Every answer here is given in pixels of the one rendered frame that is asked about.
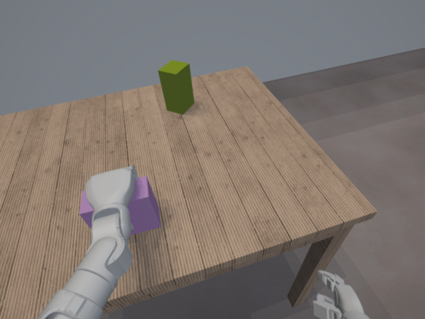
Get table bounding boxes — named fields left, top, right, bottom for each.
left=0, top=66, right=378, bottom=319

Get sponge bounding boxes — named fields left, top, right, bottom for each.
left=79, top=176, right=161, bottom=235

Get left robot hand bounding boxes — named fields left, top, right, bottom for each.
left=85, top=165, right=138, bottom=231

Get right robot hand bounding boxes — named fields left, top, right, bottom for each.
left=313, top=270, right=364, bottom=319

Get left robot forearm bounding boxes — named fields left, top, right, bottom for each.
left=37, top=203, right=133, bottom=319

